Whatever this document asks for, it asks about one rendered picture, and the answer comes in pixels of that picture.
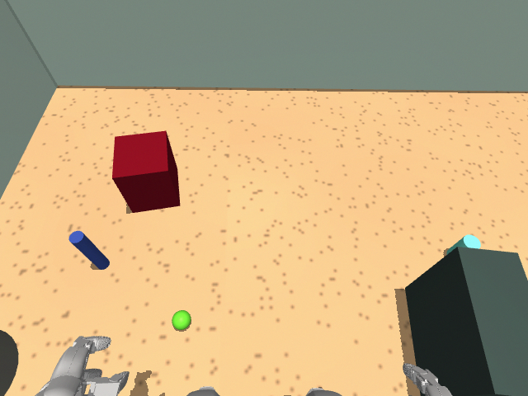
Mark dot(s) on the right robot hand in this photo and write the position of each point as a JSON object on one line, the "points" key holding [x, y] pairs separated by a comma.
{"points": [[425, 381]]}

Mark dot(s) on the left robot arm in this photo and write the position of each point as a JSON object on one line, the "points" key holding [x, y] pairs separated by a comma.
{"points": [[65, 385]]}

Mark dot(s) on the left robot hand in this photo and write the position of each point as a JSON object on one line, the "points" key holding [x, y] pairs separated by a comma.
{"points": [[74, 361]]}

